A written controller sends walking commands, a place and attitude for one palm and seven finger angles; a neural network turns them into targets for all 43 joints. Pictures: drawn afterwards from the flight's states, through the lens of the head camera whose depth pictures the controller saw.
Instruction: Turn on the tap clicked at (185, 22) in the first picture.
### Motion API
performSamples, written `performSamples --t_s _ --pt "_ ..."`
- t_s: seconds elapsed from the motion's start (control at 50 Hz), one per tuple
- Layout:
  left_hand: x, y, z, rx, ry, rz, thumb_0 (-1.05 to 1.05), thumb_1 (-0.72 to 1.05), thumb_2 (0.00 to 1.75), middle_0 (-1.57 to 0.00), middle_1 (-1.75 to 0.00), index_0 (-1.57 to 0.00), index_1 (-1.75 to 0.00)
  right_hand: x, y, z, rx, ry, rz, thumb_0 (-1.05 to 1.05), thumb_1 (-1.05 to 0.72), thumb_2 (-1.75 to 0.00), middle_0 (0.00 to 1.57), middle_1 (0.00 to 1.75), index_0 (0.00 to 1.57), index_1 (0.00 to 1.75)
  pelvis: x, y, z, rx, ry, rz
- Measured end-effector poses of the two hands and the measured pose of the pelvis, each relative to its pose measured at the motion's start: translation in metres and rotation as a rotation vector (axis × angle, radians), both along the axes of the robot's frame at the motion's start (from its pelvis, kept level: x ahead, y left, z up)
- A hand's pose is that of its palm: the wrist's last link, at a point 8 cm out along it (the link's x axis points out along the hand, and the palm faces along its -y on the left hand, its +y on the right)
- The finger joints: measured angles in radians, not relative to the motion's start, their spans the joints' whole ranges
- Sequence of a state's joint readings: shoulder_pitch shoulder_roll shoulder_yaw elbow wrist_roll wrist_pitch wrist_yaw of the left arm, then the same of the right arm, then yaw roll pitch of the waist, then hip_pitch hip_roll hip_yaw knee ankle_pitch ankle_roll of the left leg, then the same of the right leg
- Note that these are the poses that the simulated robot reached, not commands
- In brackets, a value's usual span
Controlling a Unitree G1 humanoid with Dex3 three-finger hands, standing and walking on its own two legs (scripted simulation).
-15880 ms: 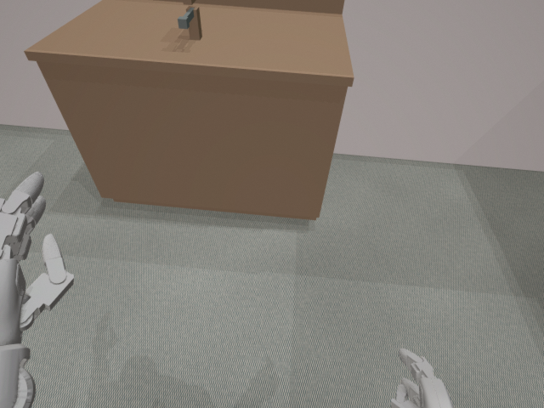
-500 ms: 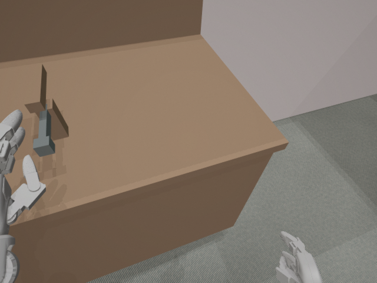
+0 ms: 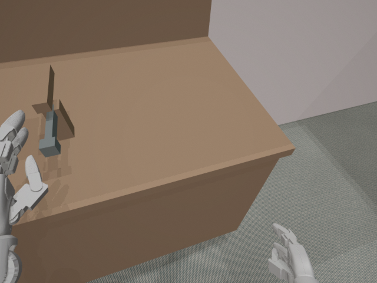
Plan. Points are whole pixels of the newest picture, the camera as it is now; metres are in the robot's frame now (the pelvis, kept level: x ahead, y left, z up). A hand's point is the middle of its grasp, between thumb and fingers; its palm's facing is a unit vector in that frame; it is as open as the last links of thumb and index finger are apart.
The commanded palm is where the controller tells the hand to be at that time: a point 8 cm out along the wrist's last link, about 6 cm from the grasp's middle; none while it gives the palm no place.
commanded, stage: come to a stop and stand still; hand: left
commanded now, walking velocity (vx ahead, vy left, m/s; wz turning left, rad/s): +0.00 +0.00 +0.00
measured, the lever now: (50, 147) +0.33 +0.31 +0.10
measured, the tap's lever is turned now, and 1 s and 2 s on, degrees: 0 0 0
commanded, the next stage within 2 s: look again from close up in 1.00 s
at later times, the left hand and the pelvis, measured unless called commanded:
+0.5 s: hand (18, 189) +0.21 +0.28 +0.16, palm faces +0.45 -0.83 -0.32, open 7.4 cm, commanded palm +0.15 +0.29 +0.18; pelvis -0.01 +0.01 +0.00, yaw +0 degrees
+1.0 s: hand (38, 183) +0.22 +0.25 +0.16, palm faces +0.41 -0.84 -0.36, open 7.4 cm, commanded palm +0.16 +0.28 +0.18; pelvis +0.00 +0.00 +0.00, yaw +0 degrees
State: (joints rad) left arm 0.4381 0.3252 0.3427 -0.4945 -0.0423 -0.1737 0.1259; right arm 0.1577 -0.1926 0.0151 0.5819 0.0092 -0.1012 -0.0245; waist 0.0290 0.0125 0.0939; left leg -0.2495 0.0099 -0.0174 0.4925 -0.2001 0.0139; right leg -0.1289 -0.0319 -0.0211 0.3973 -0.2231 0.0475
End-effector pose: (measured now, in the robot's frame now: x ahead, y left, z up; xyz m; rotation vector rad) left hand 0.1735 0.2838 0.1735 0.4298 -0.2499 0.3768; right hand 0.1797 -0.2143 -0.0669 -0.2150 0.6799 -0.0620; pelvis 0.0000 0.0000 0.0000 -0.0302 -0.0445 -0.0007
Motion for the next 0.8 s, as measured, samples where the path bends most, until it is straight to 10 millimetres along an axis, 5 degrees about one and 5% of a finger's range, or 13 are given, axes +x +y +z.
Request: performSamples --t_s 0.06,0.14,0.3,0.48,0.8 --pt "0.004 0.005 0.005 0.064 -0.003 -0.001 0.02 0.89 0.90 -0.21 -0.30 -0.21 -0.30 0.001 0.001 0.000 -0.015 0.002 0.018 0.01 -0.91 -0.90 0.20 0.29 0.20 0.30 -0.001 -0.001 0.000 -0.003 0.005 0.002" --pt "0.019 0.039 0.024 0.126 -0.125 0.046 0.02 0.89 0.90 -0.21 -0.30 -0.21 -0.30 -0.005 0.001 0.002 -0.033 0.022 0.047 0.01 -0.91 -0.90 0.20 0.29 0.20 0.30 -0.005 -0.004 0.000 0.004 0.018 -0.005" --pt "0.007 0.003 -0.007 0.002 -0.043 -0.110 0.02 0.90 0.90 -0.20 -0.30 -0.20 -0.30 -0.022 -0.006 0.013 -0.039 -0.040 -0.033 0.01 -0.91 -0.90 0.20 0.30 0.20 0.30 -0.007 0.010 -0.002 0.005 0.014 -0.019" --pt "-0.009 0.031 -0.003 0.020 -0.101 -0.002 0.02 0.89 0.90 -0.21 -0.30 -0.21 -0.30 -0.035 0.001 0.008 -0.067 0.005 -0.007 0.01 -0.91 -0.90 0.20 0.29 0.20 0.30 -0.014 0.011 -0.002 -0.004 0.005 0.000" --pt "0.004 0.015 -0.004 0.009 -0.046 -0.032 0.02 0.89 0.90 -0.20 -0.30 -0.21 -0.30 -0.013 0.014 0.007 -0.011 -0.018 0.017 0.01 -0.91 -0.90 0.20 0.30 0.20 0.30 -0.005 0.008 0.001 -0.002 0.011 -0.004"
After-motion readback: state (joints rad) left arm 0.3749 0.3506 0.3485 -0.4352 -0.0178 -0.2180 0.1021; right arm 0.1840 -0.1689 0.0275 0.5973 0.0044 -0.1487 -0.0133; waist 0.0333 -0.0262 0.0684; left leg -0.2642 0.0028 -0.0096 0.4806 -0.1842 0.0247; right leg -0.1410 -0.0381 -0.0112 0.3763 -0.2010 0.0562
